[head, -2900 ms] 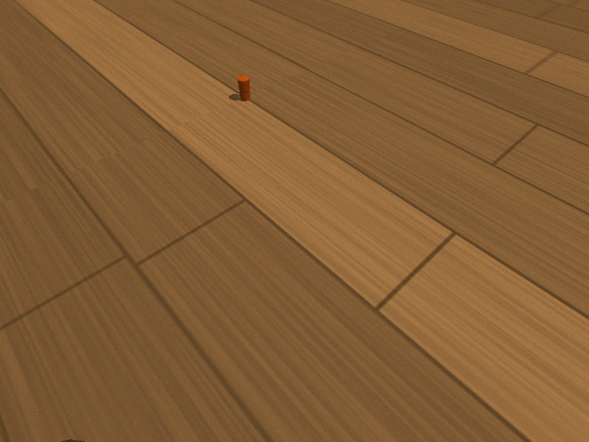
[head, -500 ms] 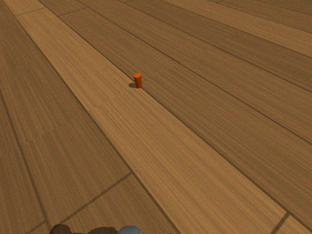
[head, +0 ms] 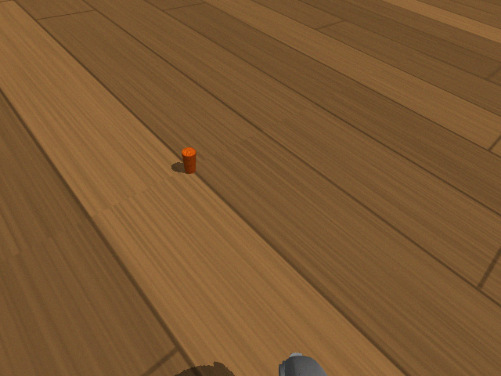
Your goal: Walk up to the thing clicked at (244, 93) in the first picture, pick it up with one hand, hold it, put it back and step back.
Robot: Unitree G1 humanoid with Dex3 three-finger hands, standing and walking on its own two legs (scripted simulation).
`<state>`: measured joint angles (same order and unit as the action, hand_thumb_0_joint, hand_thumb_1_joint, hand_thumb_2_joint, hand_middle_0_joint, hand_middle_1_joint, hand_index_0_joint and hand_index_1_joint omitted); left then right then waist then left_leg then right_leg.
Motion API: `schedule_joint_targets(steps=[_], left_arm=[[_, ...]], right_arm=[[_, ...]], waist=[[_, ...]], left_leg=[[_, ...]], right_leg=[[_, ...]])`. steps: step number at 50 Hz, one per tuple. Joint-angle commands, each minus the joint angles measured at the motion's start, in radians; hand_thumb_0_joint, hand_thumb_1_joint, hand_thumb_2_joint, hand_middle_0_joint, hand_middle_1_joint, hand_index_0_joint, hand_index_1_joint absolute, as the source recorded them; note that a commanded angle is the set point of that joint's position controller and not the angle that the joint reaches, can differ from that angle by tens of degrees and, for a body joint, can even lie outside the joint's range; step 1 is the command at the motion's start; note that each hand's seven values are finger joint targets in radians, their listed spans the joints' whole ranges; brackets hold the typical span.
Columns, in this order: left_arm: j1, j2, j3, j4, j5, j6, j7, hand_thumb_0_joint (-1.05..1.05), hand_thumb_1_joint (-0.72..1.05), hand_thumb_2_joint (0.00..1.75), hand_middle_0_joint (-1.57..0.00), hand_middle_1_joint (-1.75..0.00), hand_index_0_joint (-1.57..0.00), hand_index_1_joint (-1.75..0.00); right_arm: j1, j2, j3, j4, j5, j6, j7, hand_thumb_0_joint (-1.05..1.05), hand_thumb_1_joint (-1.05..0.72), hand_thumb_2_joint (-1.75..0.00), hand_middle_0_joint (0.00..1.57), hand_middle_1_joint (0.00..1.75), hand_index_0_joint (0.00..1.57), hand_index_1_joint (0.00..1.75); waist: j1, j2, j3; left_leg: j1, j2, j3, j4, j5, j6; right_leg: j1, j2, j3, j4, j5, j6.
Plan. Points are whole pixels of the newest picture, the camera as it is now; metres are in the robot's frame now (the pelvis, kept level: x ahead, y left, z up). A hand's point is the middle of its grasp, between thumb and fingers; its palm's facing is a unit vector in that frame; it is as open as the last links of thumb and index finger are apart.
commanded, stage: walk up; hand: left
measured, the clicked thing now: (189, 161) +1.31 +0.27 -0.71
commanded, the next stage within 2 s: none
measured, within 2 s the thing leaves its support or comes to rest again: neither
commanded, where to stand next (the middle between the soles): +0.96 +0.00 m, yaw +1 degrees
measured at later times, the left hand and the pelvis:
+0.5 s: hand (152, 274) +0.34 +0.19 -0.12, palm faces -0.03 -0.93 -0.36, open 7.4 cm; pelvis +0.24 -0.06 +0.00, yaw -1 degrees
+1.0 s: hand (132, 236) +0.46 +0.27 -0.16, palm faces -0.04 -0.95 -0.31, open 7.4 cm; pelvis +0.42 +0.00 +0.00, yaw +1 degrees
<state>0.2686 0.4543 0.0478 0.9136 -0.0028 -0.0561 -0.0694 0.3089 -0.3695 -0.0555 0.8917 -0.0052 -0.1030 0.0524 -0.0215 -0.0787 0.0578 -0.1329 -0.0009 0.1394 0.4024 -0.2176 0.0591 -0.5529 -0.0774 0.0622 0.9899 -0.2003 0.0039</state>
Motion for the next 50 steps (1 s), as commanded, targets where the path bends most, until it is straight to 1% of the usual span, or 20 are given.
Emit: schedule_joint_targets(steps=[1,10,13,14,15,16,20,22,28,32,34,36,37,38,39,40,41,43,44,50], left_arm=[[-0.041,0.162,0.050,-0.073,0.009,0.002,-0.013,0.00,0.90,0.90,-0.20,-0.30,-0.20,-0.30],[-0.196,0.122,0.045,-0.093,0.009,-0.016,-0.014,0.00,0.90,0.90,-0.20,-0.30,-0.20,-0.30],[0.021,0.180,0.077,-0.034,0.014,-0.030,0.010,0.00,0.90,0.90,-0.20,-0.30,-0.20,-0.30],[0.124,0.245,0.103,-0.020,0.020,-0.037,0.022,0.00,0.90,0.90,-0.20,-0.30,-0.20,-0.30],[0.163,0.312,0.116,-0.028,0.015,-0.041,0.030,0.00,0.90,0.90,-0.20,-0.30,-0.20,-0.30],[0.131,0.314,0.119,-0.032,-0.004,-0.035,0.035,0.00,0.90,0.90,-0.20,-0.30,-0.20,-0.30],[-0.001,0.198,0.075,-0.072,-0.019,-0.043,0.051,0.00,0.90,0.90,-0.20,-0.30,-0.20,-0.30],[-0.012,0.184,0.068,-0.083,-0.010,-0.051,0.048,0.00,0.90,0.90,-0.20,-0.30,-0.20,-0.30],[-0.016,0.205,0.076,-0.127,0.012,-0.059,0.040,0.00,0.90,0.90,-0.20,-0.30,-0.20,-0.30],[0.005,0.217,0.078,-0.129,0.013,-0.057,0.033,0.00,0.90,0.90,-0.20,-0.30,-0.20,-0.30],[0.016,0.226,0.077,-0.123,0.010,-0.052,0.034,0.00,0.90,0.90,-0.20,-0.30,-0.20,-0.30],[-0.001,0.217,0.071,-0.134,0.012,-0.047,0.036,0.00,0.90,0.90,-0.20,-0.30,-0.20,-0.30],[0.036,0.176,0.052,-0.132,0.014,-0.044,0.038,0.00,0.90,0.90,-0.20,-0.30,-0.20,-0.30],[0.094,0.096,0.030,-0.137,0.006,-0.040,0.039,0.00,0.90,0.90,-0.20,-0.30,-0.20,-0.30],[0.140,0.098,0.029,-0.129,-0.006,-0.031,0.042,0.00,0.90,0.90,-0.20,-0.30,-0.20,-0.30],[0.109,0.205,0.053,-0.109,0.008,-0.020,0.057,0.00,0.90,0.90,-0.20,-0.30,-0.20,-0.30],[0.067,0.222,0.050,-0.104,0.011,-0.022,0.057,0.00,0.90,0.90,-0.20,-0.30,-0.20,-0.30],[0.084,0.195,0.048,-0.068,-0.001,-0.017,0.043,0.00,0.90,0.90,-0.20,-0.30,-0.20,-0.30],[0.124,0.189,0.048,-0.055,-0.005,-0.011,0.035,0.00,0.90,0.90,-0.20,-0.30,-0.20,-0.30],[0.095,0.169,0.054,-0.047,0.014,0.007,0.011,0.00,0.90,0.90,-0.20,-0.30,-0.20,-0.30]], right_arm=[[-0.021,-0.290,-0.080,-0.077,0.007,-0.034,-0.015,0.00,-0.90,-0.90,0.20,0.30,0.20,0.30],[0.049,-0.300,-0.086,-0.062,-0.002,-0.007,-0.025,0.00,-0.90,-0.90,0.20,0.30,0.20,0.30],[0.074,-0.256,-0.064,-0.075,-0.006,0.002,-0.028,0.00,-0.90,-0.90,0.20,0.30,0.20,0.30],[0.138,-0.189,-0.040,-0.085,-0.001,0.000,-0.025,0.00,-0.90,-0.90,0.20,0.30,0.20,0.30],[0.158,-0.185,-0.032,-0.089,0.009,0.002,-0.025,0.00,-0.90,-0.90,0.20,0.30,0.20,0.30],[0.100,-0.289,-0.049,-0.068,0.005,0.009,-0.040,0.00,-0.90,-0.90,0.20,0.30,0.20,0.30],[0.060,-0.224,-0.043,-0.047,0.019,0.015,-0.026,0.00,-0.90,-0.90,0.20,0.30,0.20,0.30],[0.068,-0.211,-0.044,-0.045,0.008,0.028,-0.015,0.00,-0.90,-0.90,0.20,0.30,0.20,0.30],[-0.056,-0.202,-0.061,-0.086,-0.009,0.044,0.014,0.00,-0.90,-0.90,0.20,0.30,0.20,0.30],[-0.136,-0.199,-0.066,-0.097,-0.014,0.027,0.026,0.00,-0.90,-0.90,0.20,0.30,0.20,0.30],[-0.126,-0.205,-0.071,-0.091,-0.018,0.021,0.025,0.00,-0.90,-0.90,0.20,0.30,0.20,0.30],[-0.011,-0.236,-0.084,-0.055,-0.022,0.013,0.016,0.00,-0.90,-0.90,0.20,0.30,0.20,0.30],[0.099,-0.279,-0.100,-0.018,-0.030,0.006,0.006,0.00,-0.90,-0.90,0.20,0.30,0.20,0.30],[0.192,-0.354,-0.124,-0.012,-0.046,0.002,-0.008,0.00,-0.90,-0.90,0.20,0.30,0.20,0.30],[0.144,-0.393,-0.124,-0.057,-0.028,-0.003,-0.016,0.00,-0.90,-0.90,0.20,0.30,0.20,0.30],[0.104,-0.391,-0.127,-0.066,0.003,0.003,-0.013,0.00,-0.90,-0.90,0.20,0.30,0.20,0.30],[0.072,-0.354,-0.116,-0.073,0.013,0.008,-0.016,0.00,-0.90,-0.90,0.20,0.30,0.20,0.30],[-0.004,-0.288,-0.080,-0.086,0.008,0.002,-0.025,0.00,-0.90,-0.90,0.20,0.30,0.20,0.30],[-0.017,-0.277,-0.074,-0.087,0.014,-0.003,-0.025,0.00,-0.90,-0.90,0.20,0.30,0.20,0.30],[-0.027,-0.287,-0.081,-0.101,0.004,-0.014,-0.019,0.00,-0.90,-0.90,0.20,0.30,0.20,0.30]], waist=[[0.000,0.191,0.071],[-0.026,0.157,0.001],[0.080,0.021,-0.157],[0.104,-0.135,-0.270],[0.118,-0.229,-0.271],[0.134,-0.136,-0.220],[0.041,-0.040,-0.048],[0.026,-0.041,-0.037],[0.042,-0.059,0.029],[0.065,-0.036,0.032],[0.050,-0.025,0.011],[-0.024,0.066,-0.045],[-0.072,0.185,-0.119],[-0.099,0.411,-0.181],[-0.058,0.403,-0.162],[-0.060,0.297,-0.145],[-0.048,0.215,-0.082],[-0.002,0.164,-0.008],[0.017,0.186,0.000],[0.018,0.221,0.036]], left_leg=[[-0.017,0.248,-0.197,-0.301,-0.071,0.084],[0.100,0.263,-0.136,-0.097,0.328,0.093],[0.016,0.165,-0.060,0.312,0.379,0.054],[-0.150,0.100,-0.030,0.558,0.132,0.025],[-0.436,-0.030,-0.060,0.729,-0.286,-0.018],[-0.519,0.019,-0.131,0.800,-0.321,-0.010],[-0.383,0.069,-0.221,0.742,-0.137,-0.010],[-0.346,0.052,-0.200,0.684,-0.076,-0.023],[-0.386,0.094,-0.154,0.387,0.044,-0.068],[-0.280,0.109,-0.135,0.211,0.131,-0.050],[-0.221,0.089,-0.107,0.173,0.091,-0.033],[-0.016,0.049,-0.075,0.125,0.040,-0.012],[0.154,0.044,-0.104,0.104,-0.039,0.021],[0.283,0.223,-0.383,0.006,-0.217,0.078],[0.325,0.408,-0.794,-0.148,-0.337,0.149],[0.264,0.443,-0.822,-0.150,-0.349,0.213],[0.151,0.417,-0.727,-0.163,-0.284,0.206],[-0.009,0.286,-0.427,-0.170,-0.110,0.065],[-0.043,0.255,-0.349,-0.184,-0.101,0.040],[-0.059,0.262,-0.273,-0.256,-0.218,0.137]], right_leg=[[-0.078,-0.040,-0.013,-0.140,0.111,0.018],[0.152,-0.007,-0.111,-0.447,0.114,-0.042],[0.518,0.043,-0.127,-0.533,0.025,-0.085],[0.727,-0.131,0.108,-0.557,-0.073,-0.117],[0.895,-0.351,0.516,-0.635,-0.016,-0.231],[0.855,-0.390,0.593,-0.652,0.029,-0.305],[0.492,-0.199,0.118,-0.660,0.411,-0.206],[0.425,-0.156,0.034,-0.668,0.448,-0.203],[0.347,-0.157,-0.020,-0.764,0.075,-0.204],[0.333,-0.178,-0.011,-0.723,0.012,-0.197],[0.337,-0.182,-0.004,-0.673,0.008,-0.198],[0.271,-0.146,-0.050,-0.508,0.085,-0.168],[0.205,-0.078,-0.107,-0.270,0.158,-0.140],[0.039,0.020,-0.161,0.027,-0.032,-0.084],[-0.153,0.144,-0.112,0.151,-0.325,-0.057],[-0.138,0.060,-0.019,0.217,-0.335,-0.068],[-0.120,0.032,0.007,0.237,-0.286,-0.062],[-0.012,0.000,0.065,0.119,-0.148,-0.050],[0.019,-0.009,0.042,0.081,-0.115,-0.043],[-0.013,-0.035,-0.014,-0.078,-0.015,0.014]])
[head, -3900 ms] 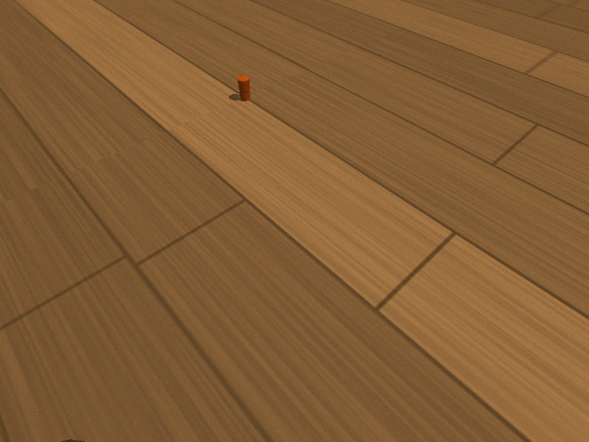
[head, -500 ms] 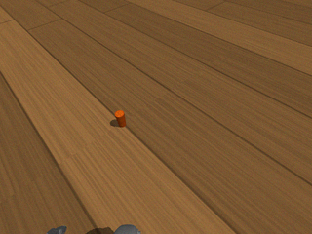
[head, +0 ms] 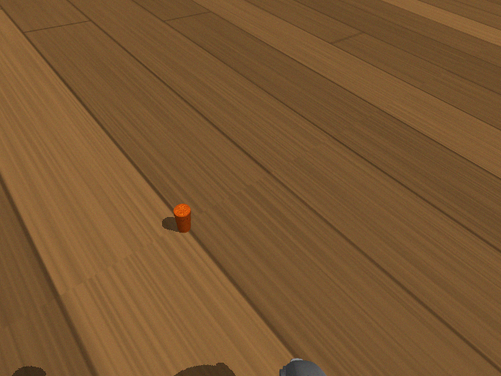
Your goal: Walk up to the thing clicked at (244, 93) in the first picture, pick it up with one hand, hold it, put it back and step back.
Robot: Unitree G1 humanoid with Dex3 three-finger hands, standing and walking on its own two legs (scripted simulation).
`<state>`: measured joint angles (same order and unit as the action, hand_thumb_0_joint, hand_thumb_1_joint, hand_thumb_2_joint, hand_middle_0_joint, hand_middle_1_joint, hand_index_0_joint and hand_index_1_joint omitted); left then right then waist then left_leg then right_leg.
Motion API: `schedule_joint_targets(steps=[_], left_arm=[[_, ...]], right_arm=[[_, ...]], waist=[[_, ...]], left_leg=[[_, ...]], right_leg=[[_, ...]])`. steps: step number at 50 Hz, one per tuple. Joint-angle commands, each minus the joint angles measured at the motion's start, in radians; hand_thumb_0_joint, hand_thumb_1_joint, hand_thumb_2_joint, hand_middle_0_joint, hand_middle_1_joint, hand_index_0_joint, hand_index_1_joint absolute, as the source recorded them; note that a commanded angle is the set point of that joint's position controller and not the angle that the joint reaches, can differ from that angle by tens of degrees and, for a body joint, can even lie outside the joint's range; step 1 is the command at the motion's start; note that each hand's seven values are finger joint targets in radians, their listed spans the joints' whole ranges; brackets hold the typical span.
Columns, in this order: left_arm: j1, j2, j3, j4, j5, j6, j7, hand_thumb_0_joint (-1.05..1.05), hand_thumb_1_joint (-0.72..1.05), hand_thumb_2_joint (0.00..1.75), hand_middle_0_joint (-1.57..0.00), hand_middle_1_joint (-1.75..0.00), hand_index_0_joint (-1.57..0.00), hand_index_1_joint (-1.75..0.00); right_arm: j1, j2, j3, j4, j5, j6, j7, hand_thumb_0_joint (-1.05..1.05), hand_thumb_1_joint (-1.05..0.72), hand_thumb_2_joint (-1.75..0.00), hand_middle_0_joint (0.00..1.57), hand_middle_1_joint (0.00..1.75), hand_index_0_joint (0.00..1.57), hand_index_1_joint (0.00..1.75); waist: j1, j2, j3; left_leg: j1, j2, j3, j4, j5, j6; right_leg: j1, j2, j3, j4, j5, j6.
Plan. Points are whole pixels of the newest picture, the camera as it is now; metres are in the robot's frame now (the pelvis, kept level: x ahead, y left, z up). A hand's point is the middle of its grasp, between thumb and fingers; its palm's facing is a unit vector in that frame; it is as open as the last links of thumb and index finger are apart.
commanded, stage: walk up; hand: left
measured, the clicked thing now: (183, 219) +0.89 +0.26 -0.71
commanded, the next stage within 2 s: none
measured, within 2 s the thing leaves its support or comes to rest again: neither
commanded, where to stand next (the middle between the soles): +0.54 +0.00 m, yaw +0 degrees
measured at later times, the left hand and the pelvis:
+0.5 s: hand (135, 318) +0.25 +0.21 -0.12, palm faces -0.04 -0.92 -0.40, open 7.4 cm; pelvis +0.17 -0.05 +0.00, yaw -2 degrees
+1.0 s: hand (123, 271) +0.36 +0.27 -0.16, palm faces -0.07 -0.94 -0.33, open 7.4 cm; pelvis +0.31 +0.00 +0.00, yaw -1 degrees
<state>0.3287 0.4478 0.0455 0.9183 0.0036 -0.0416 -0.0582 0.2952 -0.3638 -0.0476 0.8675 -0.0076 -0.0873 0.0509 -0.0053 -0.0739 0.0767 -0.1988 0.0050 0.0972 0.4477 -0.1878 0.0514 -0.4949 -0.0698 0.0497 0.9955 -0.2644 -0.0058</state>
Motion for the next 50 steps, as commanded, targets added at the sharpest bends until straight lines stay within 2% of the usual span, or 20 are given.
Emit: schedule_joint_targets(steps=[1,8,10,12,13,14,15,16,17,19,21,30,32,35,36,37,38,39,43,50], left_arm=[[-0.006,0.174,0.059,-0.059,0.010,-0.009,-0.005,0.00,0.90,0.90,-0.20,-0.30,-0.20,-0.30],[-0.107,0.151,0.060,-0.071,0.008,-0.027,-0.017,0.00,0.90,0.90,-0.20,-0.30,-0.20,-0.30],[-0.102,0.148,0.061,-0.063,0.011,-0.038,-0.011,0.00,0.90,0.90,-0.20,-0.30,-0.20,-0.30],[0.002,0.156,0.067,-0.034,0.013,-0.054,0.006,0.00,0.90,0.90,-0.20,-0.30,-0.20,-0.30],[0.091,0.192,0.082,-0.009,0.015,-0.065,0.020,0.00,0.90,0.90,-0.20,-0.30,-0.20,-0.30],[0.141,0.277,0.107,-0.015,0.023,-0.075,0.032,0.00,0.90,0.90,-0.20,-0.30,-0.20,-0.30],[0.119,0.312,0.108,-0.036,0.013,-0.075,0.037,0.00,0.90,0.90,-0.20,-0.30,-0.20,-0.30],[0.094,0.323,0.106,-0.038,-0.003,-0.068,0.037,0.00,0.90,0.90,-0.20,-0.30,-0.20,-0.30],[0.082,0.290,0.100,-0.052,-0.011,-0.063,0.038,0.00,0.90,0.90,-0.20,-0.30,-0.20,-0.30],[0.019,0.228,0.079,-0.069,-0.019,-0.066,0.047,0.00,0.90,0.90,-0.20,-0.30,-0.20,-0.30],[-0.007,0.220,0.071,-0.080,-0.015,-0.069,0.047,0.00,0.90,0.90,-0.20,-0.30,-0.20,-0.30],[-0.014,0.227,0.078,-0.142,0.005,-0.065,0.037,0.00,0.90,0.90,-0.20,-0.30,-0.20,-0.30],[-0.028,0.241,0.078,-0.147,0.005,-0.062,0.035,0.00,0.90,0.90,-0.20,-0.30,-0.20,-0.30],[-0.034,0.199,0.058,-0.156,0.007,-0.052,0.036,0.00,0.90,0.90,-0.20,-0.30,-0.20,-0.30],[0.002,0.142,0.039,-0.157,0.004,-0.050,0.035,0.00,0.90,0.90,-0.20,-0.30,-0.20,-0.30],[0.058,0.056,0.017,-0.165,-0.007,-0.045,0.033,0.00,0.90,0.90,-0.20,-0.30,-0.20,-0.30],[0.074,0.165,0.043,-0.136,-0.004,-0.031,0.050,0.00,0.90,0.90,-0.20,-0.30,-0.20,-0.30],[0.033,0.217,0.050,-0.123,0.004,-0.026,0.056,0.00,0.90,0.90,-0.20,-0.30,-0.20,-0.30],[0.074,0.190,0.052,-0.072,-0.008,-0.019,0.032,0.00,0.90,0.90,-0.20,-0.30,-0.20,-0.30],[0.003,0.170,0.061,-0.079,0.013,-0.010,0.004,0.00,0.90,0.90,-0.20,-0.30,-0.20,-0.30]], right_arm=[[0.001,-0.297,-0.091,-0.072,0.003,-0.029,-0.017,0.00,-0.90,-0.90,0.20,0.30,0.20,0.30],[-0.009,-0.312,-0.093,-0.079,0.003,-0.017,-0.010,0.00,-0.90,-0.90,0.20,0.30,0.20,0.30],[0.010,-0.311,-0.092,-0.077,0.003,-0.010,-0.010,0.00,-0.90,-0.90,0.20,0.30,0.20,0.30],[0.012,-0.281,-0.079,-0.084,0.004,-0.001,-0.016,0.00,-0.90,-0.90,0.20,0.30,0.20,0.30],[0.049,-0.231,-0.060,-0.082,0.004,0.001,-0.016,0.00,-0.90,-0.90,0.20,0.30,0.20,0.30],[0.094,-0.164,-0.033,-0.102,0.009,-0.002,-0.015,0.00,-0.90,-0.90,0.20,0.30,0.20,0.30],[0.096,-0.187,-0.032,-0.090,0.009,0.008,-0.015,0.00,-0.90,-0.90,0.20,0.30,0.20,0.30],[0.045,-0.274,-0.053,-0.080,-0.001,0.016,-0.029,0.00,-0.90,-0.90,0.20,0.30,0.20,0.30],[0.017,-0.288,-0.059,-0.072,-0.001,0.013,-0.031,0.00,-0.90,-0.90,0.20,0.30,0.20,0.30],[0.049,-0.253,-0.056,-0.039,0.021,0.019,-0.022,0.00,-0.90,-0.90,0.20,0.30,0.20,0.30],[0.063,-0.231,-0.053,-0.033,0.013,0.030,-0.013,0.00,-0.90,-0.90,0.20,0.30,0.20,0.30],[-0.090,-0.210,-0.071,-0.071,-0.010,0.028,0.019,0.00,-0.90,-0.90,0.20,0.30,0.20,0.30],[-0.078,-0.214,-0.074,-0.066,-0.011,0.020,0.021,0.00,-0.90,-0.90,0.20,0.30,0.20,0.30],[0.096,-0.257,-0.097,-0.007,-0.019,0.003,0.008,0.00,-0.90,-0.90,0.20,0.30,0.20,0.30],[0.201,-0.313,-0.117,0.017,-0.027,-0.003,-0.006,0.00,-0.90,-0.90,0.20,0.30,0.20,0.30],[0.197,-0.381,-0.126,-0.013,-0.031,-0.009,-0.018,0.00,-0.90,-0.90,0.20,0.30,0.20,0.30],[0.138,-0.396,-0.125,-0.045,0.001,-0.008,-0.018,0.00,-0.90,-0.90,0.20,0.30,0.20,0.30],[0.104,-0.382,-0.126,-0.048,0.014,-0.001,-0.015,0.00,-0.90,-0.90,0.20,0.30,0.20,0.30],[0.016,-0.287,-0.080,-0.069,0.009,-0.012,-0.023,0.00,-0.90,-0.90,0.20,0.30,0.20,0.30],[0.014,-0.323,-0.094,-0.093,-0.001,-0.007,-0.015,0.00,-0.90,-0.90,0.20,0.30,0.20,0.30]], waist=[[-0.014,0.210,0.033],[-0.017,0.185,0.043],[-0.017,0.164,0.002],[0.042,0.102,-0.071],[0.077,-0.021,-0.149],[0.082,-0.228,-0.205],[0.078,-0.210,-0.135],[0.088,-0.123,-0.100],[0.082,-0.078,-0.064],[0.037,-0.053,-0.040],[0.015,-0.091,-0.048],[0.056,-0.064,0.019],[0.038,-0.059,-0.008],[-0.066,0.096,-0.100],[-0.117,0.292,-0.155],[-0.080,0.477,-0.137],[-0.066,0.312,-0.132],[-0.056,0.257,-0.056],[0.001,0.225,0.010],[-0.013,0.246,0.037]], left_leg=[[0.000,0.253,-0.229,-0.311,-0.255,0.147],[-0.032,0.251,-0.176,-0.243,-0.220,0.148],[0.001,0.244,-0.161,-0.157,-0.086,0.142],[-0.004,0.212,-0.124,0.037,0.065,0.104],[-0.048,0.149,-0.074,0.258,0.082,0.078],[-0.219,0.058,-0.004,0.509,-0.096,0.031],[-0.435,-0.045,-0.041,0.617,-0.328,-0.012],[-0.454,0.018,-0.115,0.671,-0.342,-0.008],[-0.462,0.047,-0.152,0.685,-0.308,-0.008],[-0.393,0.050,-0.203,0.644,-0.214,-0.010],[-0.334,0.043,-0.161,0.591,-0.146,-0.022],[-0.237,0.090,-0.084,0.212,0.016,-0.054],[-0.161,0.086,-0.075,0.169,0.028,-0.039],[0.159,0.025,-0.036,0.083,-0.018,-0.009],[0.279,0.099,-0.164,-0.010,-0.205,0.030],[0.348,0.319,-0.588,-0.115,-0.311,0.100],[0.273,0.428,-0.770,-0.216,-0.405,0.191],[0.157,0.437,-0.743,-0.221,-0.412,0.220],[-0.019,0.245,-0.302,-0.216,-0.138,0.105],[-0.074,0.275,-0.265,-0.278,-0.340,0.178]], right_leg=[[-0.077,-0.048,-0.007,-0.124,0.056,0.026],[0.077,-0.041,-0.062,-0.388,0.122,0.003],[0.144,-0.008,-0.098,-0.434,0.101,-0.006],[0.315,0.026,-0.107,-0.508,0.093,-0.019],[0.466,0.006,-0.057,-0.555,0.039,-0.034],[0.594,-0.186,0.229,-0.639,-0.075,-0.095],[0.632,-0.343,0.535,-0.742,-0.105,-0.183],[0.581,-0.388,0.583,-0.724,-0.052,-0.261],[0.527,-0.353,0.495,-0.717,0.061,-0.270],[0.472,-0.228,0.219,-0.688,0.280,-0.167],[0.406,-0.178,0.104,-0.681,0.377,-0.167],[0.277,-0.188,0.000,-0.711,0.087,-0.201],[0.261,-0.204,0.015,-0.678,0.037,-0.196],[0.137,-0.132,-0.052,-0.385,0.113,-0.144],[0.044,-0.050,-0.118,-0.092,0.093,-0.110],[-0.192,0.093,-0.099,0.136,-0.269,-0.044],[-0.202,0.081,-0.040,0.196,-0.293,-0.054],[-0.185,0.029,0.008,0.222,-0.271,-0.061],[-0.046,-0.015,0.013,0.075,-0.064,-0.034],[-0.001,-0.040,-0.051,-0.171,-0.003,0.016]])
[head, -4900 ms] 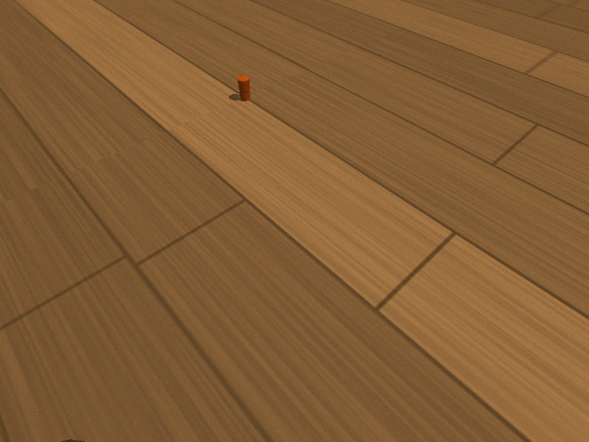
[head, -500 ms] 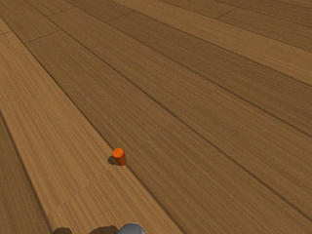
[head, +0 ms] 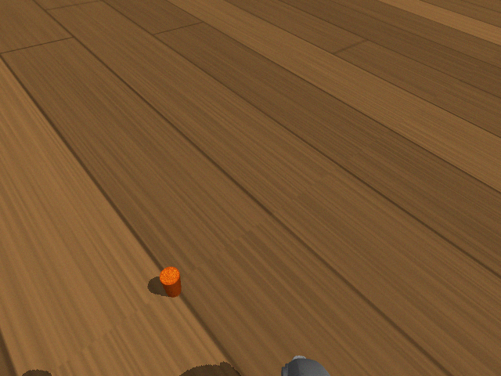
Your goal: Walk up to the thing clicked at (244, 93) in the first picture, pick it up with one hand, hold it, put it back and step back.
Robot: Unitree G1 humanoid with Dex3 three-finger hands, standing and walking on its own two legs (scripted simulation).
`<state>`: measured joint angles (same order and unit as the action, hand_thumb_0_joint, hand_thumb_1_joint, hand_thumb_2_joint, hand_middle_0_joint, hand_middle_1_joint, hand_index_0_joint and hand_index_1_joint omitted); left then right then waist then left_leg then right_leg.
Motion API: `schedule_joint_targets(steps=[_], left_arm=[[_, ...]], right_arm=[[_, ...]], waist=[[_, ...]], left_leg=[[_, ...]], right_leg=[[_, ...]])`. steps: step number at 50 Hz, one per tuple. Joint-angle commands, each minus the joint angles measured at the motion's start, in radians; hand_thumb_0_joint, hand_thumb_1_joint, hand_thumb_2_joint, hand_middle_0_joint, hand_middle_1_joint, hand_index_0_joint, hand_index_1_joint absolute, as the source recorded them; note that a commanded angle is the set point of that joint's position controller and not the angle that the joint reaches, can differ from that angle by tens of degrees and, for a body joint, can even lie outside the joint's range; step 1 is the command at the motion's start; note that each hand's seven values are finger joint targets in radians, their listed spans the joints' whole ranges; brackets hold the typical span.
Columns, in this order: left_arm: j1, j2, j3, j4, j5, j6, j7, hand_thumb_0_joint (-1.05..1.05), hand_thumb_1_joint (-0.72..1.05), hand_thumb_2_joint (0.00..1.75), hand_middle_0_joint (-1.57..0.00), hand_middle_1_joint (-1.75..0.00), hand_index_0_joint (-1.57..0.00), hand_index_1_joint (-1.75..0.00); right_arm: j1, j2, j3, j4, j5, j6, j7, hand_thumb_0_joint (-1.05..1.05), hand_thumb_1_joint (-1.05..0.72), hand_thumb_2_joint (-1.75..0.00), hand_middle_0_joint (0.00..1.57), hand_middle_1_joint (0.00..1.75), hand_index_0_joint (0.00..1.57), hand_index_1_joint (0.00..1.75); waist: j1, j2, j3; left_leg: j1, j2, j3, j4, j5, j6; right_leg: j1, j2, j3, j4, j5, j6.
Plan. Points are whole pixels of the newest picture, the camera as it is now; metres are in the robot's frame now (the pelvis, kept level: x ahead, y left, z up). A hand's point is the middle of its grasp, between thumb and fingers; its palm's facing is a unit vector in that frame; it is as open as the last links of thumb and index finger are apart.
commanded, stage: walk up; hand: left
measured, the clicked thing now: (171, 283) +0.57 +0.27 -0.70
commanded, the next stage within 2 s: none
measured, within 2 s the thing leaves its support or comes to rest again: neither
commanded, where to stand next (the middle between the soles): +0.23 +0.01 m, yaw +1 degrees
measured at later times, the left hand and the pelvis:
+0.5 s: hand out of the picture +0.16 +0.25 -0.13, palm faces -0.02 -0.91 -0.42, open 7.4 cm; pelvis +0.12 -0.02 +0.00, yaw +0 degrees
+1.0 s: hand out of the picture +0.15 +0.28 -0.16, palm faces -0.03 -0.92 -0.39, open 7.4 cm; pelvis +0.14 +0.00 -0.01, yaw -1 degrees
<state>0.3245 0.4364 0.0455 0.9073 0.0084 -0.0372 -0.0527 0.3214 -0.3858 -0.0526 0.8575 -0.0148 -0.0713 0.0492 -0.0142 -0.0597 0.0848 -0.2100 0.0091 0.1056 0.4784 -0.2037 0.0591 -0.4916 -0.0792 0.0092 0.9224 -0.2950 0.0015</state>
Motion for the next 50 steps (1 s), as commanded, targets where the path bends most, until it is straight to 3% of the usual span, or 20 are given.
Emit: schedule_joint_targets(steps=[1,7,9,10,11,13,17,24,27,29,30,31,32,33,36,41,44,46,47,50], left_arm=[[-0.012,0.184,0.064,-0.072,0.008,-0.017,-0.003,0.00,0.90,0.90,-0.20,-0.30,-0.20,-0.30],[-0.002,0.171,0.063,-0.051,0.006,-0.044,0.006,0.00,0.90,0.90,-0.20,-0.30,-0.20,-0.30],[0.106,0.192,0.075,-0.015,0.011,-0.059,0.020,0.00,0.90,0.90,-0.20,-0.30,-0.20,-0.30],[0.174,0.221,0.087,-0.007,0.014,-0.072,0.034,0.00,0.90,0.90,-0.20,-0.30,-0.20,-0.30],[0.175,0.297,0.103,-0.022,0.017,-0.082,0.046,0.00,0.90,0.90,-0.20,-0.30,-0.20,-0.30],[0.094,0.327,0.099,-0.057,-0.003,-0.073,0.044,0.00,0.90,0.90,-0.20,-0.30,-0.20,-0.30],[0.081,0.248,0.074,-0.064,-0.021,-0.077,0.057,0.00,0.90,0.90,-0.20,-0.30,-0.20,-0.30],[-0.007,0.200,0.043,-0.115,0.003,-0.054,0.067,0.00,0.90,0.90,-0.20,-0.30,-0.20,-0.30],[-0.047,0.216,0.041,-0.111,-0.005,-0.033,0.071,0.00,0.90,0.90,-0.20,-0.30,-0.20,-0.30],[-0.089,0.175,0.024,-0.120,-0.013,-0.015,0.072,0.00,0.90,0.90,-0.20,-0.30,-0.20,-0.30],[-0.034,0.121,0.006,-0.113,-0.018,-0.006,0.071,0.00,0.90,0.90,-0.20,-0.30,-0.20,-0.30],[0.023,0.083,-0.004,-0.092,-0.033,0.010,0.073,0.00,0.90,0.90,-0.20,-0.30,-0.20,-0.30],[0.062,0.151,0.012,-0.055,-0.032,0.029,0.082,0.00,0.90,0.90,-0.20,-0.30,-0.20,-0.30],[0.033,0.173,0.014,-0.031,-0.025,0.034,0.084,0.00,0.90,0.90,-0.20,-0.30,-0.20,-0.30],[0.019,0.183,0.027,0.018,-0.016,0.034,0.070,0.00,0.90,0.90,-0.20,-0.30,-0.20,-0.30],[0.025,0.150,0.029,0.077,0.002,0.027,0.067,0.00,0.90,0.90,-0.20,-0.30,-0.20,-0.30],[0.048,0.134,0.030,0.112,0.014,0.016,0.069,0.00,0.90,0.90,-0.20,-0.30,-0.20,-0.30],[-0.062,0.187,0.035,0.080,0.023,0.007,0.065,0.00,0.90,0.90,-0.20,-0.30,-0.20,-0.30],[-0.146,0.192,0.029,0.062,0.023,0.007,0.059,0.00,0.90,0.90,-0.20,-0.30,-0.20,-0.30],[-0.193,0.135,0.005,0.061,0.010,-0.005,0.057,0.00,0.90,0.90,-0.20,-0.30,-0.20,-0.30]], right_arm=[[-0.006,-0.299,-0.088,-0.082,0.005,-0.020,-0.012,0.00,-0.90,-0.90,0.20,0.30,0.20,0.30],[-0.021,-0.293,-0.082,-0.095,0.006,0.001,-0.005,0.00,-0.90,-0.90,0.20,0.30,0.20,0.30],[-0.036,-0.243,-0.062,-0.104,0.004,0.011,-0.003,0.00,-0.90,-0.90,0.20,0.30,0.20,0.30],[-0.004,-0.190,-0.042,-0.104,0.005,0.011,-0.004,0.00,-0.90,-0.90,0.20,0.30,0.20,0.30],[0.040,-0.111,-0.014,-0.120,0.009,0.010,-0.003,0.00,-0.90,-0.90,0.20,0.30,0.20,0.30],[-0.003,-0.256,-0.050,-0.094,0.001,0.022,-0.019,0.00,-0.90,-0.90,0.20,0.30,0.20,0.30],[0.010,-0.224,-0.047,-0.046,0.015,0.029,-0.014,0.00,-0.90,-0.90,0.20,0.30,0.20,0.30],[-0.068,-0.154,-0.038,-0.039,0.016,0.044,-0.017,0.00,-0.90,-0.90,0.20,0.30,0.20,0.30],[-0.074,-0.147,-0.039,-0.008,0.014,0.032,-0.030,0.00,-0.90,-0.90,0.20,0.30,0.20,0.30],[0.000,-0.186,-0.053,0.036,0.007,0.022,-0.042,0.00,-0.90,-0.90,0.20,0.30,0.20,0.30],[0.011,-0.249,-0.065,0.038,-0.002,0.015,-0.050,0.00,-0.90,-0.90,0.20,0.30,0.20,0.30],[-0.054,-0.282,-0.060,0.011,-0.009,0.010,-0.054,0.00,-0.90,-0.90,0.20,0.30,0.20,0.30],[-0.115,-0.300,-0.061,-0.008,0.013,0.014,-0.054,0.00,-0.90,-0.90,0.20,0.30,0.20,0.30],[-0.160,-0.302,-0.065,-0.003,0.010,0.021,-0.055,0.00,-0.90,-0.90,0.20,0.30,0.20,0.30],[-0.229,-0.250,-0.042,-0.006,-0.007,0.030,-0.056,0.00,-0.90,-0.90,0.20,0.30,0.20,0.30],[-0.228,-0.254,-0.045,0.014,-0.007,0.046,-0.047,0.00,-0.90,-0.90,0.20,0.30,0.20,0.30],[-0.259,-0.225,-0.033,0.021,0.007,0.059,-0.043,0.00,-0.90,-0.90,0.20,0.30,0.20,0.30],[-0.272,-0.168,-0.018,0.031,0.018,0.058,-0.040,0.00,-0.90,-0.90,0.20,0.30,0.20,0.30],[-0.256,-0.183,-0.023,0.057,0.015,0.057,-0.039,0.00,-0.90,-0.90,0.20,0.30,0.20,0.30],[-0.242,-0.193,-0.019,0.101,0.009,0.041,-0.035,0.00,-0.90,-0.90,0.20,0.30,0.20,0.30]], waist=[[-0.012,0.216,0.026],[0.008,0.149,-0.003],[0.062,0.047,-0.067],[0.099,-0.079,-0.116],[0.078,-0.275,-0.121],[0.076,-0.128,0.000],[0.044,-0.083,-0.028],[0.036,-0.123,-0.024],[0.022,-0.088,-0.086],[-0.026,0.029,-0.119],[-0.021,0.207,-0.149],[0.026,0.312,-0.140],[0.037,0.222,-0.156],[0.033,0.255,-0.112],[0.043,0.292,-0.104],[0.025,0.262,-0.139],[0.059,0.176,-0.116],[0.028,0.008,-0.044],[-0.008,-0.007,0.002],[-0.025,0.046,-0.029]], left_leg=[[-0.066,0.266,-0.277,-0.301,-0.339,0.170],[-0.085,0.241,-0.224,-0.171,-0.279,0.146],[-0.141,0.169,-0.152,0.027,-0.232,0.098],[-0.205,0.115,-0.092,0.252,-0.170,0.067],[-0.386,0.001,-0.034,0.500,-0.305,-0.002],[-0.475,0.035,-0.150,0.569,-0.306,-0.024],[-0.389,0.035,-0.196,0.534,-0.174,-0.035],[-0.152,0.038,-0.097,0.271,-0.005,-0.069],[-0.018,0.015,-0.065,0.126,0.101,-0.061],[0.125,0.007,-0.076,0.025,0.185,-0.041],[0.176,0.139,-0.230,-0.049,0.236,-0.006],[0.111,0.311,-0.522,-0.120,0.188,0.067],[0.034,0.347,-0.544,-0.156,0.004,0.147],[-0.054,0.343,-0.560,-0.188,-0.152,0.161],[-0.118,0.217,-0.373,-0.182,-0.254,0.092],[-0.077,0.222,-0.374,-0.156,-0.284,0.093],[-0.153,0.195,-0.316,-0.122,-0.329,0.032],[-0.121,0.087,-0.223,-0.025,-0.273,-0.042],[-0.034,0.062,-0.194,0.003,-0.256,-0.046],[0.055,0.106,-0.242,-0.054,-0.143,-0.023]], right_leg=[[0.010,-0.024,-0.014,-0.138,0.026,0.006],[0.174,0.019,-0.050,-0.339,0.065,-0.013],[0.383,0.061,-0.066,-0.437,0.071,-0.018],[0.504,-0.005,0.049,-0.531,-0.032,-0.044],[0.562,-0.246,0.455,-0.639,-0.148,-0.118],[0.449,-0.366,0.624,-0.694,-0.153,-0.279],[0.456,-0.197,0.239,-0.601,0.386,-0.162],[0.227,-0.143,-0.005,-0.521,0.641,-0.185],[0.209,-0.138,-0.010,-0.392,0.558,-0.171],[0.121,-0.100,-0.012,-0.256,0.310,-0.121],[0.062,-0.031,-0.039,-0.134,0.078,-0.076],[0.017,0.078,-0.020,-0.044,-0.251,-0.032],[0.099,0.056,0.024,0.015,-0.294,-0.036],[0.122,0.020,0.031,0.017,-0.284,-0.037],[0.158,0.016,0.023,-0.067,-0.211,-0.033],[0.222,0.059,-0.033,-0.264,-0.175,-0.021],[0.334,0.060,-0.029,-0.468,-0.060,-0.043],[0.142,-0.067,0.210,-0.599,-0.322,-0.104],[0.021,-0.090,0.229,-0.644,-0.455,-0.106],[0.061,-0.032,0.113,-0.603,-0.211,-0.064]])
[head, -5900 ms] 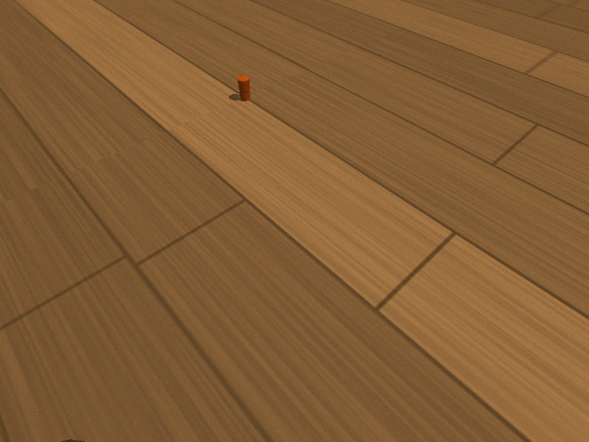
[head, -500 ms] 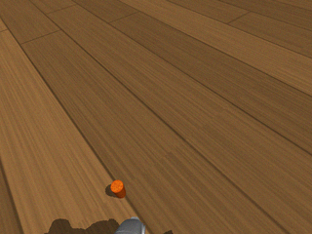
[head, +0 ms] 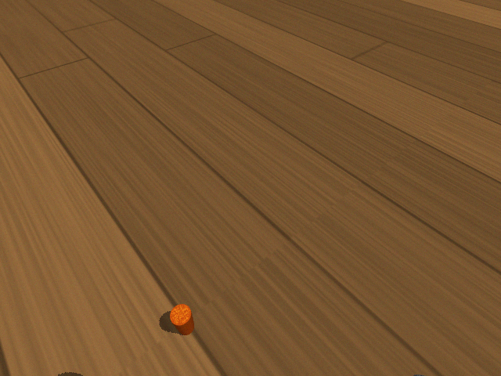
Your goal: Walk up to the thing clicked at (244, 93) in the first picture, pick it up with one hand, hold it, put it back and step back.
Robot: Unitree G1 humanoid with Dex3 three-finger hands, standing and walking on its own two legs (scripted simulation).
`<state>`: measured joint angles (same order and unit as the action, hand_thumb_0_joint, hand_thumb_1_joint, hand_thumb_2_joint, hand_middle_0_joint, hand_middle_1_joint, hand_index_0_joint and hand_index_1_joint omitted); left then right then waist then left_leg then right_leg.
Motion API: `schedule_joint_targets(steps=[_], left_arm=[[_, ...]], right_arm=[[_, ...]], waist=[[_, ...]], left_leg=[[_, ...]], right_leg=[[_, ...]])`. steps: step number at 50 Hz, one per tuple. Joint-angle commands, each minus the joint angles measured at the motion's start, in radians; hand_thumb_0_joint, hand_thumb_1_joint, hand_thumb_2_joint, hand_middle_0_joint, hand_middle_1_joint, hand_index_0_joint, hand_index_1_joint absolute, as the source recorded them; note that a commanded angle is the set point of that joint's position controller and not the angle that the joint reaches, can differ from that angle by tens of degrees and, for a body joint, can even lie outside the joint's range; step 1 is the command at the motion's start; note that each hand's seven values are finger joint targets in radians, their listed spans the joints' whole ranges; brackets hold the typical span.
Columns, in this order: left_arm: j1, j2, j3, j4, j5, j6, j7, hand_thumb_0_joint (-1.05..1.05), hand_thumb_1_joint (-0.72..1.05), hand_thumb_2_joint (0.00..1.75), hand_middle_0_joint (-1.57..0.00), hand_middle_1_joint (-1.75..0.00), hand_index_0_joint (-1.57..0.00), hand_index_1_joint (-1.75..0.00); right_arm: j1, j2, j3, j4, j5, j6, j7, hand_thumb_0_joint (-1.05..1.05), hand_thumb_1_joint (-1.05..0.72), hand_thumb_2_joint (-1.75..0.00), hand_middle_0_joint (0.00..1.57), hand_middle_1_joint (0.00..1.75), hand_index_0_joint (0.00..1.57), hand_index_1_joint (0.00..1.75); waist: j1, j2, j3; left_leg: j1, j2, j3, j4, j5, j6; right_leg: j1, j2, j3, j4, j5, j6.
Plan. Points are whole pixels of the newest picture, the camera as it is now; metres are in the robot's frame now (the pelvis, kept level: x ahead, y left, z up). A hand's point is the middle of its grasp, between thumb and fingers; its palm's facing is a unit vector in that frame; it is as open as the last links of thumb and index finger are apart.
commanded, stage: walk up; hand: left
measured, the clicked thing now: (183, 321) +0.43 +0.28 -0.70
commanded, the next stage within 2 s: none
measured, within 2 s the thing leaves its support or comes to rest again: neither
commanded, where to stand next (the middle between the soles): +0.09 +0.00 m, yaw +2 degrees
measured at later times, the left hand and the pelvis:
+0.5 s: hand (109, 374) +0.16 +0.27 -0.15, palm faces -0.05 -0.93 -0.36, open 7.4 cm; pelvis +0.06 +0.00 +0.01, yaw +1 degrees
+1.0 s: hand (135, 354) +0.19 +0.23 -0.14, palm faces +0.02 -0.95 -0.32, open 7.4 cm; pelvis +0.08 -0.02 +0.01, yaw +2 degrees
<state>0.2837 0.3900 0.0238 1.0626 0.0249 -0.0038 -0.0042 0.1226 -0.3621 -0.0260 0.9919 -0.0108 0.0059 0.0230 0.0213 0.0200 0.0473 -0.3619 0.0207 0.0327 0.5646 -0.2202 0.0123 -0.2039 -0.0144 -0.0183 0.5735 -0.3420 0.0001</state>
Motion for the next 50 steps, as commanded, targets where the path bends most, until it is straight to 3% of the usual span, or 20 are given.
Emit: schedule_joint_targets(steps=[1,2,4,6,9,12,13,14,15,17,20,26,28,29,31,32,35,39,41,50], left_arm=[[-0.118,0.171,0.024,-0.077,-0.011,-0.045,0.009,0.00,0.90,0.90,-0.20,-0.30,-0.20,-0.30],[-0.112,0.184,0.025,-0.061,-0.011,-0.049,0.009,0.00,0.90,0.90,-0.20,-0.30,-0.20,-0.30],[-0.066,0.252,0.048,-0.069,-0.001,-0.051,-0.006,0.00,0.90,0.90,-0.20,-0.30,-0.20,-0.30],[-0.071,0.270,0.060,-0.080,0.000,-0.041,-0.005,0.00,0.90,0.90,-0.20,-0.30,-0.20,-0.30],[-0.100,0.266,0.065,-0.100,-0.003,-0.047,0.005,0.00,0.90,0.90,-0.20,-0.30,-0.20,-0.30],[-0.127,0.244,0.056,-0.121,-0.012,-0.038,-0.001,0.00,0.90,0.90,-0.20,-0.30,-0.20,-0.30],[-0.123,0.203,0.042,-0.134,-0.015,-0.035,-0.003,0.00,0.90,0.90,-0.20,-0.30,-0.20,-0.30],[-0.121,0.164,0.036,-0.144,-0.026,-0.033,-0.001,0.00,0.90,0.90,-0.20,-0.30,-0.20,-0.30],[-0.090,0.187,0.046,-0.129,-0.027,-0.019,0.005,0.00,0.90,0.90,-0.20,-0.30,-0.20,-0.30],[-0.069,0.224,0.053,-0.123,-0.017,-0.019,0.014,0.00,0.90,0.90,-0.20,-0.30,-0.20,-0.30],[-0.049,0.194,0.049,-0.123,-0.025,-0.020,0.006,0.00,0.90,0.90,-0.20,-0.30,-0.20,-0.30],[-0.074,0.160,0.043,-0.098,-0.028,-0.018,0.016,0.00,0.90,0.90,-0.20,-0.30,-0.20,-0.30],[-0.069,0.163,0.048,-0.079,-0.026,-0.023,0.022,0.00,0.90,0.90,-0.20,-0.30,-0.20,-0.30],[-0.079,0.190,0.053,-0.087,-0.021,-0.028,0.026,0.00,0.90,0.90,-0.20,-0.30,-0.20,-0.30],[-0.166,0.263,0.055,-0.110,-0.016,-0.039,0.028,0.00,0.90,0.90,-0.20,-0.30,-0.20,-0.30],[-0.261,0.309,0.054,-0.121,-0.016,-0.031,0.025,0.00,0.90,0.90,-0.20,-0.30,-0.20,-0.30],[-0.305,0.240,0.040,-0.120,-0.017,-0.020,0.018,0.00,0.90,0.90,-0.20,-0.30,-0.20,-0.30],[-0.281,0.199,0.032,-0.092,-0.024,-0.024,0.011,0.00,0.90,0.90,-0.20,-0.30,-0.20,-0.30],[-0.287,0.182,0.032,-0.068,-0.033,-0.020,0.008,0.00,0.90,0.90,-0.20,-0.30,-0.20,-0.30],[-0.302,0.169,0.028,-0.006,-0.029,-0.023,0.004,0.00,0.90,0.90,-0.20,-0.30,-0.20,-0.30]], right_arm=[[-0.068,-0.212,-0.038,-0.032,0.008,-0.041,-0.007,0.00,-0.90,-0.90,0.20,0.30,0.20,0.30],[-0.070,-0.204,-0.034,-0.027,0.008,-0.043,-0.007,0.00,-0.90,-0.90,0.20,0.30,0.20,0.30],[-0.024,-0.231,-0.048,-0.026,-0.003,-0.044,0.002,0.00,-0.90,-0.90,0.20,0.30,0.20,0.30],[-0.025,-0.233,-0.051,-0.018,-0.008,-0.040,0.004,0.00,-0.90,-0.90,0.20,0.30,0.20,0.30],[-0.021,-0.203,-0.049,-0.021,-0.007,-0.050,0.007,0.00,-0.90,-0.90,0.20,0.30,0.20,0.30],[0.075,-0.201,-0.052,0.002,-0.007,-0.071,-0.005,0.00,-0.90,-0.90,0.20,0.30,0.20,0.30],[0.126,-0.236,-0.064,0.017,-0.011,-0.079,-0.013,0.00,-0.90,-0.90,0.20,0.30,0.20,0.30],[0.164,-0.302,-0.083,0.022,-0.016,-0.084,-0.017,0.00,-0.90,-0.90,0.20,0.30,0.20,0.30],[0.183,-0.349,-0.098,0.018,-0.011,-0.082,-0.016,0.00,-0.90,-0.90,0.20,0.30,0.20,0.30],[0.159,-0.334,-0.098,-0.003,-0.006,-0.077,-0.022,0.00,-0.90,-0.90,0.20,0.30,0.20,0.30],[0.113,-0.277,-0.076,-0.030,-0.006,-0.081,-0.031,0.00,-0.90,-0.90,0.20,0.30,0.20,0.30],[0.029,-0.247,-0.047,-0.061,0.004,-0.052,-0.036,0.00,-0.90,-0.90,0.20,0.30,0.20,0.30],[0.010,-0.222,-0.036,-0.057,0.023,-0.034,-0.034,0.00,-0.90,-0.90,0.20,0.30,0.20,0.30],[0.017,-0.194,-0.024,-0.057,0.031,-0.030,-0.034,0.00,-0.90,-0.90,0.20,0.30,0.20,0.30],[0.060,-0.149,-0.007,-0.046,0.036,-0.016,-0.032,0.00,-0.90,-0.90,0.20,0.30,0.20,0.30],[0.074,-0.204,-0.032,-0.017,0.029,0.000,-0.038,0.00,-0.90,-0.90,0.20,0.30,0.20,0.30],[0.082,-0.212,-0.028,0.027,0.028,-0.001,-0.026,0.00,-0.90,-0.90,0.20,0.30,0.20,0.30],[0.076,-0.212,-0.024,0.053,0.009,-0.020,-0.030,0.00,-0.90,-0.90,0.20,0.30,0.20,0.30],[-0.006,-0.228,-0.023,0.052,0.010,-0.026,-0.025,0.00,-0.90,-0.90,0.20,0.30,0.20,0.30],[-0.077,-0.208,-0.004,0.091,0.005,-0.036,-0.021,0.00,-0.90,-0.90,0.20,0.30,0.20,0.30]], waist=[[-0.040,-0.030,-0.019],[-0.037,-0.061,-0.038],[-0.023,-0.140,-0.016],[-0.016,-0.183,0.071],[-0.011,-0.157,0.108],[-0.051,-0.136,0.016],[-0.067,-0.024,-0.028],[-0.067,0.130,-0.055],[-0.063,0.155,-0.037],[-0.053,0.103,-0.008],[-0.023,0.111,-0.035],[-0.013,0.149,-0.081],[0.005,0.106,-0.098],[0.013,0.056,-0.119],[-0.031,-0.136,-0.113],[-0.047,-0.182,-0.078],[-0.064,-0.191,-0.027],[-0.044,-0.178,-0.141],[-0.018,-0.112,-0.124],[-0.003,0.007,-0.065]], left_leg=[[0.200,0.107,-0.177,-0.151,-0.083,0.033],[0.186,0.100,-0.166,-0.147,-0.046,0.033],[0.093,0.018,-0.082,-0.075,-0.311,0.034],[0.023,-0.016,-0.021,0.031,-0.242,0.009],[-0.013,0.010,-0.017,0.021,-0.063,0.000],[0.161,-0.015,-0.002,-0.121,-0.022,0.011],[0.270,0.050,-0.124,-0.188,0.013,0.034],[0.356,0.205,-0.380,-0.264,0.024,0.104],[0.377,0.312,-0.548,-0.323,-0.071,0.192],[0.351,0.333,-0.538,-0.300,0.036,0.252],[0.303,0.236,-0.290,-0.242,0.278,0.192],[0.136,0.177,-0.123,-0.106,0.486,0.151],[0.088,0.135,-0.101,-0.026,0.389,0.094],[0.064,0.114,-0.095,0.007,0.303,0.058],[0.043,-0.002,-0.056,0.098,-0.102,-0.011],[0.148,-0.008,-0.050,0.181,-0.300,-0.002],[0.164,0.009,-0.064,0.045,-0.193,0.006],[0.270,0.059,-0.105,-0.151,0.100,0.004],[0.204,0.076,-0.131,-0.162,0.026,0.016],[0.148,0.103,-0.142,-0.282,0.051,0.013]], right_leg=[[-0.163,-0.090,0.126,-0.246,-0.053,-0.057],[-0.111,-0.095,0.130,-0.249,0.011,-0.056],[-0.082,-0.120,0.203,-0.303,-0.350,-0.097],[-0.099,-0.202,0.279,-0.369,-0.462,-0.132],[-0.035,-0.232,0.246,-0.342,-0.166,-0.155],[-0.027,-0.177,0.126,-0.157,0.169,-0.115],[-0.091,-0.117,0.059,-0.009,0.207,-0.075],[-0.223,-0.004,-0.028,0.185,0.045,-0.032],[-0.316,0.028,0.007,0.285,-0.231,-0.028],[-0.351,-0.010,0.085,0.392,-0.247,-0.034],[-0.276,-0.045,0.096,0.327,-0.168,-0.034],[-0.017,-0.016,-0.010,0.047,0.084,-0.004],[0.095,0.003,-0.010,-0.112,0.256,-0.018],[0.143,-0.051,0.054,-0.159,0.340,-0.034],[0.057,-0.305,0.358,-0.269,0.359,-0.134],[-0.123,-0.353,0.368,-0.273,0.246,-0.218],[-0.133,-0.233,0.230,-0.257,0.115,-0.130],[-0.036,-0.183,0.171,-0.174,0.288,-0.072],[-0.003,-0.144,0.136,-0.227,0.112,-0.036],[0.074,-0.113,0.086,-0.246,0.172,-0.019]])
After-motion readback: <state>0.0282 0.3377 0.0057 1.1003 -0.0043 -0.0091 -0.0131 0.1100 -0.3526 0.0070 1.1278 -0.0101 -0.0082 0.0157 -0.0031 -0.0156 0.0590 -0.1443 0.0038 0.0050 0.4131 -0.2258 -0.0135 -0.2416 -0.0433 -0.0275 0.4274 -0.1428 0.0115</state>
